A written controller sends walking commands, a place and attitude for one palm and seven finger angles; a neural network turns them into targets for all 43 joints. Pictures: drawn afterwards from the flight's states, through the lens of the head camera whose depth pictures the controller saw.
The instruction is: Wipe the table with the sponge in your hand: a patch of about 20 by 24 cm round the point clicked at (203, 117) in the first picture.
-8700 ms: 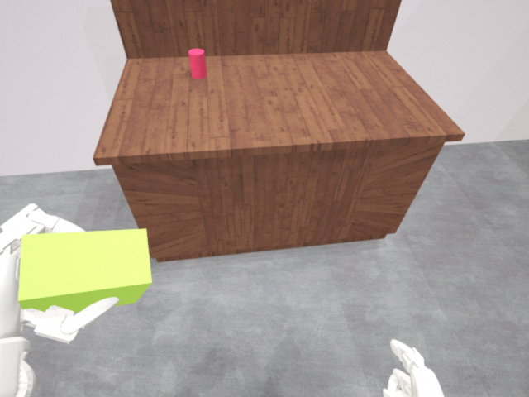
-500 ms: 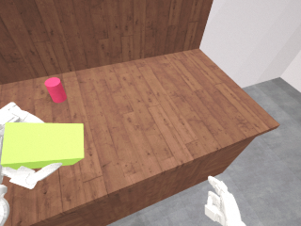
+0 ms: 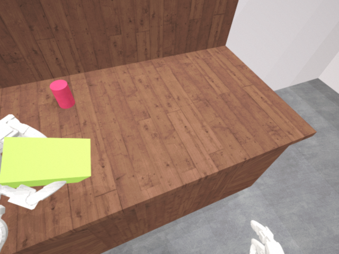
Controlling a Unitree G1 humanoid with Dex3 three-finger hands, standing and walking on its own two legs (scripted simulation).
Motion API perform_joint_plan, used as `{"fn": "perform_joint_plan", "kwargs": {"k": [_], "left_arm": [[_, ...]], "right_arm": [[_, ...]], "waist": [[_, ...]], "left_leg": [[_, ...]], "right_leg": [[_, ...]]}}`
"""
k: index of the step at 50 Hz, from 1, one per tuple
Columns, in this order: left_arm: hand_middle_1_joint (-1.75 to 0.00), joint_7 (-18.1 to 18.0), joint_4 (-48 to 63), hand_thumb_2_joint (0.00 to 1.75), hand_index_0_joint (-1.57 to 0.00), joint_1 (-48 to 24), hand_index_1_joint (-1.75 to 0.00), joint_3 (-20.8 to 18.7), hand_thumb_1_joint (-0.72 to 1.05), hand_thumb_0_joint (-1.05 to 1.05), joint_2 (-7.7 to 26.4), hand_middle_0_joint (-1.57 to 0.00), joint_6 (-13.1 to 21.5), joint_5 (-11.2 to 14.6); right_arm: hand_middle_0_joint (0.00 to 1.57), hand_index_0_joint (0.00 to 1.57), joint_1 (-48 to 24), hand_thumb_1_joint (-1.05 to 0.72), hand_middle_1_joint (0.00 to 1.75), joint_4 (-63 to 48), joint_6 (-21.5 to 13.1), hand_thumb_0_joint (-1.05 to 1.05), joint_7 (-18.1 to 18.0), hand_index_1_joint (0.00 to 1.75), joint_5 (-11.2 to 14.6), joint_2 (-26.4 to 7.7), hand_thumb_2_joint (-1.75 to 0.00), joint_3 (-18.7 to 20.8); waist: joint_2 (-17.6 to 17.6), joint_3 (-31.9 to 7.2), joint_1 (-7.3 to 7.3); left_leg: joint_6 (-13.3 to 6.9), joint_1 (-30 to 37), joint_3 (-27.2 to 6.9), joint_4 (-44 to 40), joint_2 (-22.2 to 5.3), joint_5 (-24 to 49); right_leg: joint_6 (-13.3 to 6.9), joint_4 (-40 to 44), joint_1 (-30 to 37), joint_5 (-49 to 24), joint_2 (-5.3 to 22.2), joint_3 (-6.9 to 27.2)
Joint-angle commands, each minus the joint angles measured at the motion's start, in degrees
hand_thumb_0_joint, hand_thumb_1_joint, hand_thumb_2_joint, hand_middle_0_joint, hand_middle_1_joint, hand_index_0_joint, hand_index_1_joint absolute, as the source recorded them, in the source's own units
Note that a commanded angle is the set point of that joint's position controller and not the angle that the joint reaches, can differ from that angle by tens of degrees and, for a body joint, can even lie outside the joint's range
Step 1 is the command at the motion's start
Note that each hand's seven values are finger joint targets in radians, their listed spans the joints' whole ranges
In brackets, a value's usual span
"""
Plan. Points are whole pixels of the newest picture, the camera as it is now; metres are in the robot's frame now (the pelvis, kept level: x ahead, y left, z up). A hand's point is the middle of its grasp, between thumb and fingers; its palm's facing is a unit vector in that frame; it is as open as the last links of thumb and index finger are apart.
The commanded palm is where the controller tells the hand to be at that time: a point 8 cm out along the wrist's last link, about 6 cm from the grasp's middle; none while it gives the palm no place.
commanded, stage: look again from close up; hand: left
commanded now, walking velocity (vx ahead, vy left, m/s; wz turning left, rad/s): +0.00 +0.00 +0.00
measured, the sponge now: (60, 163) +0.23 +0.22 +0.14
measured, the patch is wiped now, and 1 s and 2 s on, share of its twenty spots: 0.00 0.00 0.00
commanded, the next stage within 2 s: come to a stop and stand still in 0.38 s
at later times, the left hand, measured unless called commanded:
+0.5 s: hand (25, 154) +0.23 +0.27 +0.16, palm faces +0.38 -0.85 -0.36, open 10.1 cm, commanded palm +0.18 +0.30 +0.17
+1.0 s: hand (32, 157) +0.23 +0.27 +0.15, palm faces +0.32 -0.84 -0.44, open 10.1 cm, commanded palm +0.17 +0.29 +0.17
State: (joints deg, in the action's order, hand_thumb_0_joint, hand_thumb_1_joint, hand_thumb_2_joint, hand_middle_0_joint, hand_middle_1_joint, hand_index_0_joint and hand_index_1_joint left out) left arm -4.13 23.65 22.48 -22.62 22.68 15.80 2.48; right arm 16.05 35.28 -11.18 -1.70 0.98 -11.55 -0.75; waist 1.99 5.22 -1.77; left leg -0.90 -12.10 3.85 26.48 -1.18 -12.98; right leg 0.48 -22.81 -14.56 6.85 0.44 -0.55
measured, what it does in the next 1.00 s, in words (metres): stands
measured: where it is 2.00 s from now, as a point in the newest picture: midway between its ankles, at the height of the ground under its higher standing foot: outside the picture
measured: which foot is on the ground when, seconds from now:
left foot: down 0.00-1.00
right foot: down 0.00-1.00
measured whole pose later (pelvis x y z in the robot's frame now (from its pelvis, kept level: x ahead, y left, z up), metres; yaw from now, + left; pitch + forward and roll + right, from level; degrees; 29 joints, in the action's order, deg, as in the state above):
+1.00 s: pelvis +0.01 +0.01 +0.00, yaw +0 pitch -2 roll +0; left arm -1.5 24.0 22.8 -23.2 23.3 15.4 2.8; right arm 14.0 34.7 -10.3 -1.1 1.0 -10.8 -1.3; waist 1.9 6.7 -1.6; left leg -2.0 -12.0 4.4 28.2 0.0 -14.9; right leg 1.6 -25.6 -15.0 9.1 1.7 0.0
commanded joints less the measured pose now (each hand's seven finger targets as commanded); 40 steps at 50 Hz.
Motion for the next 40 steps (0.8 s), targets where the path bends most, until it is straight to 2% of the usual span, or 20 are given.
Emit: {"fn": "perform_joint_plan", "kwargs": {"k": [1, 4, 5, 6, 10, 11, 15, 16, 20, 21, 28, 29, 30, 31, 32, 33, 35, 36, 39, 40], "left_arm": [[-1.60, -1.5, 11.9, 1.30, -1.20, -4.7, -1.60, -2.9, 0.10, 0.00, 6.6, -1.20, 3.5, 0.0], [-1.60, -1.6, 12.1, 1.30, -1.20, -4.8, -1.60, -3.3, 0.10, 0.00, 7.2, -1.20, 3.0, -0.4], [-1.60, -1.8, 12.7, 1.30, -1.20, -4.9, -1.60, -4.8, 0.10, 0.00, 8.5, -1.20, 2.8, -0.6], [-1.60, -1.5, 12.3, 1.30, -1.20, -4.9, -1.60, -3.0, 0.10, 0.00, 6.5, -1.20, 2.9, -0.3], [-1.60, -1.7, 15.1, 1.30, -1.20, -4.7, -1.60, -6.1, 0.10, 0.00, 9.6, -1.20, 2.5, -0.4], [-1.60, -1.4, 14.3, 1.30, -1.20, -3.9, -1.60, -4.8, 0.10, 0.00, 7.8, -1.20, 2.6, -0.1], [-1.60, -1.5, 16.8, 1.30, -1.20, -3.0, -1.60, -6.0, 0.10, 0.00, 9.1, -1.20, 2.2, 0.0], [-1.60, -1.3, 15.4, 1.30, -1.20, -2.4, -1.60, -4.4, 0.10, 0.00, 7.1, -1.20, 2.2, 0.3], [-1.60, -1.5, 17.2, 1.30, -1.20, -3.9, -1.60, -4.7, 0.10, 0.00, 8.0, -1.20, 1.8, 0.0], [-1.60, -1.3, 15.4, 1.30, -1.20, -3.3, -1.60, -3.4, 0.10, 0.00, 6.5, -1.20, 1.7, 0.2], [-1.60, -1.5, 16.0, 1.30, -1.20, -5.6, -1.60, -2.7, 0.10, 0.00, 6.8, -1.20, 1.3, -0.1], [-1.60, -1.5, 29.5, 1.30, -1.20, -66.3, -1.60, -35.1, 0.10, 0.00, 52.0, -1.20, 7.3, -11.0], [-1.60, -1.0, 9.4, 1.30, -1.20, -50.9, -1.60, -22.9, 0.10, 0.00, 31.5, -1.20, 5.2, -6.8], [-1.60, 1.1, 0.5, 1.30, -1.20, -31.2, -1.60, -11.7, 0.10, 0.00, 16.6, -1.20, 4.3, -4.3], [-1.60, 2.3, 2.6, 1.30, -1.20, -21.9, -1.60, -6.5, 0.10, 0.00, 10.7, -1.20, 4.2, -2.0], [-1.60, 2.7, 5.3, 1.30, -1.20, -13.7, -1.60, -4.4, 0.10, 0.00, 8.2, -1.20, 3.9, -0.4], [-1.60, 2.7, 8.7, 1.30, -1.20, -2.2, -1.60, -0.4, 0.10, 0.00, 2.2, -1.20, 2.8, 1.2], [-1.60, 2.6, 11.5, 1.30, -1.20, -1.6, -1.60, 0.2, 0.10, 0.00, 3.3, -1.20, 2.7, 1.1], [-1.60, 1.1, 9.7, 1.30, -1.20, -2.3, -1.60, -8.2, 0.10, 0.00, 11.2, -1.20, 2.5, 1.2], [-1.60, 0.2, 9.6, 1.30, -1.20, -2.9, -1.60, -12.4, 0.10, 0.00, 14.8, -1.20, 2.4, 0.9]], "right_arm": [[0.20, 0.20, -6.9, -0.90, 0.30, -9.1, -4.8, 0.00, -0.3, 0.30, -0.1, -6.6, -0.90, 2.3], [0.20, 0.20, -6.4, -0.90, 0.30, -8.8, -4.6, 0.00, 0.0, 0.30, -0.2, -7.1, -0.90, 3.0], [0.20, 0.20, -7.8, -0.90, 0.30, -8.4, -4.5, 0.00, 0.0, 0.30, 0.0, -6.9, -0.90, 2.9], [0.20, 0.20, -7.1, -0.90, 0.30, -8.6, -4.2, 0.00, 0.0, 0.30, -0.3, -6.8, -0.90, 2.7], [0.20, 0.20, -8.5, -0.90, 0.30, -9.2, -3.6, 0.00, 0.2, 0.30, -0.1, -6.5, -0.90, 2.7], [0.20, 0.20, -7.8, -0.90, 0.30, -9.5, -3.2, 0.00, 0.1, 0.30, -0.4, -6.3, -0.90, 2.6], [0.20, 0.20, -8.6, -0.90, 0.30, -10.0, -2.9, 0.00, 0.2, 0.30, -0.2, -6.4, -0.90, 2.8], [0.20, 0.20, -7.9, -0.90, 0.30, -10.1, -2.7, 0.00, 0.1, 0.30, -0.4, -6.3, -0.90, 2.6], [0.20, 0.20, -8.5, -0.90, 0.30, -10.1, -2.4, 0.00, 0.1, 0.30, -0.1, -6.6, -0.90, 2.9], [0.20, 0.20, -8.0, -0.90, 0.30, -10.1, -2.1, 0.00, 0.0, 0.30, -0.4, -6.6, -0.90, 2.8], [0.20, 0.20, -8.4, -0.90, 0.30, -10.6, -1.6, 0.00, -0.3, 0.30, -0.3, -6.8, -0.90, 3.1], [0.20, 0.20, -2.0, -0.90, 0.30, -9.0, -3.7, 0.00, 0.5, 0.30, -5.0, -9.3, -0.90, 2.1], [0.20, 0.20, -6.9, -0.90, 0.30, -5.9, -2.7, 0.00, 0.7, 0.30, -1.9, -3.7, -0.90, 2.3], [0.20, 0.20, -3.8, -0.90, 0.30, -7.0, -3.1, 0.00, 1.5, 0.30, -2.9, -5.4, -0.90, 3.3], [0.20, 0.20, -3.9, -0.90, 0.30, -9.4, -3.2, 0.00, 1.9, 0.30, -1.4, -6.3, -0.90, 4.0], [0.20, 0.20, -4.5, -0.90, 0.30, -9.9, -3.0, 0.00, 2.8, 0.30, -0.6, -6.8, -0.90, 4.0], [0.20, 0.20, -6.6, -0.90, 0.30, -10.6, -3.1, 0.00, 4.4, 0.30, 0.9, -6.0, -0.90, 3.5], [0.20, 0.20, -6.4, -0.90, 0.30, -11.3, -2.8, 0.00, 4.5, 0.30, 0.9, -6.5, -0.90, 3.2], [0.20, 0.20, -8.2, -0.90, 0.30, -10.9, -2.4, 0.00, 2.5, 0.30, 0.7, -6.9, -0.90, 3.3], [0.20, 0.20, -9.4, -0.90, 0.30, -10.4, -2.0, 0.00, 1.8, 0.30, 1.0, -7.0, -0.90, 3.1]], "waist": [[-4.7, -8.9, -0.31], [-2.6, -9.1, -0.28], [-3.4, -9.2, -0.10], [-3.5, -9.6, 0.01], [-4.5, -10.1, 0.04], [-4.2, -10.4, 0.07], [-6.3, -11.5, 0.20], [-5.4, -11.4, 0.21], [-6.6, -11.8, 0.49], [-6.4, -11.2, 0.42], [-6.3, -9.9, 0.44], [-9.2, -4.7, 0.29], [-19.1, -8.0, -0.35], [-19.6, -12.6, 0.14], [-18.2, -14.6, -0.55], [-15.3, -14.9, -0.75], [-8.0, -14.9, -0.96], [-4.2, -12.8, -0.77], [6.8, -9.6, -0.84], [4.1, -9.7, -0.66]], "left_leg": [[-0.2, -2.5, -3.7, -7.9, -2.4, -3.9], [0.1, -2.4, -3.9, -7.1, -2.5, -0.7], [0.2, -1.2, -3.6, -7.1, -2.5, 0.8], [0.2, -1.5, -3.8, -7.2, -2.5, 1.6], [0.5, -1.5, -3.9, -6.9, -2.8, 4.5], [0.4, -1.9, -4.1, -7.1, -2.9, 4.7], [0.5, -0.4, -4.0, -6.6, -3.2, 8.0], [0.5, -0.9, -4.1, -6.6, -3.4, 7.8], [0.9, 0.4, -4.2, -6.6, -3.5, 10.1], [0.9, -0.4, -4.2, -6.8, -3.8, 9.8], [0.9, -2.1, -5.0, -7.9, -4.0, 6.0], [-1.2, -12.0, -4.0, -1.1, -5.8, 6.6], [0.9, -1.1, -7.5, -0.5, -7.5, 7.7], [3.5, 4.3, -5.3, -3.2, -4.2, 11.5], [2.3, 5.9, -3.8, -1.8, -4.3, 13.4], [0.9, 3.2, -4.2, -1.9, -4.4, 13.6], [0.9, 2.2, -3.4, -4.1, -3.8, 12.1], [0.8, -0.9, -4.2, -5.3, -4.4, 9.7], [0.7, -4.1, -4.7, -6.5, -3.8, 0.6], [0.5, -2.7, -4.5, -7.4, -3.7, 0.6]], "right_leg": [[-0.8, 3.5, 6.8, 4.0, 2.0, 3.4], [-0.8, 2.9, 7.4, 0.1, 2.0, 4.0], [-0.8, 2.8, 6.8, -1.5, 1.8, 3.8], [-0.8, 2.5, 7.3, -1.9, 1.8, 3.2], [-0.8, 1.3, 8.8, -6.1, 1.7, 3.1], [-0.8, 1.2, 9.2, -6.1, 1.8, 2.4], [-1.0, 0.2, 9.7, -9.6, 1.7, 2.6], [-0.8, 0.4, 9.8, -9.2, 1.9, 2.0], [-1.0, -0.2, 9.5, -11.2, 1.7, 2.5], [-0.8, 0.0, 9.6, -10.4, 1.9, 1.6], [-0.8, 0.1, 9.7, -8.2, 1.8, 2.0], [-2.0, -3.1, 4.6, -2.0, 2.3, 2.2], [-5.7, -6.4, -5.7, 4.9, 6.4, -0.3], [-5.5, -8.2, -2.7, 1.6, 2.4, -0.3], [-4.3, -7.4, -0.3, -1.3, 1.7, 1.4], [-3.4, -6.8, 3.7, -4.3, 2.6, 2.7], [-2.6, -5.5, 7.3, -7.3, 2.5, 2.6], [-1.9, -5.0, 8.5, -6.7, 2.6, 1.4], [-0.9, -1.3, 8.2, -2.4, 3.0, 2.4], [-0.9, -1.2, 7.2, -1.7, 2.8, 2.6]]}}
